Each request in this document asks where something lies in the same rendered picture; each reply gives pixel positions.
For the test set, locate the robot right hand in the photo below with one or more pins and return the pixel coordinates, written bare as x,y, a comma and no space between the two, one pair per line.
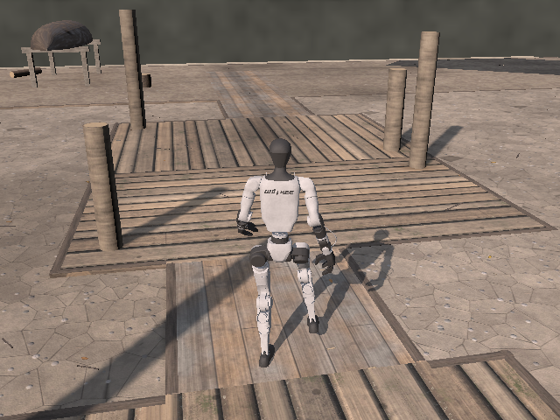
330,261

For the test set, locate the robot right forearm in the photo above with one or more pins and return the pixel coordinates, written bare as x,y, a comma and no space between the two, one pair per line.
322,238

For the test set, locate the robot left forearm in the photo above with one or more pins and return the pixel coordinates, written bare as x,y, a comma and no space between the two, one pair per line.
240,224

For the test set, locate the robot left shin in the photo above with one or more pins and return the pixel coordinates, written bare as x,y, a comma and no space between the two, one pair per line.
263,319

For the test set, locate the humanoid robot torso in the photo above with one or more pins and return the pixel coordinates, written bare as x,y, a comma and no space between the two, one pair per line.
279,208

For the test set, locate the robot left hand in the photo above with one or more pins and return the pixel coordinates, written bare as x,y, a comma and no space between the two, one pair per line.
251,226

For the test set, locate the right robot upper arm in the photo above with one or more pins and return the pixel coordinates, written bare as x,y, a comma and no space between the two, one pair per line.
311,200

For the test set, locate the left robot upper arm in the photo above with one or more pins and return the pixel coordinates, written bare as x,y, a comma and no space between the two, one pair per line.
248,196

